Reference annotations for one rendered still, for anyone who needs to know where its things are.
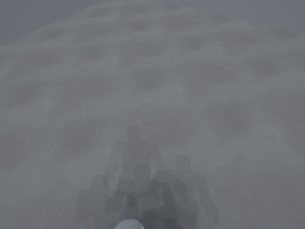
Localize robot left thigh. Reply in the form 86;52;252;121
114;219;144;229

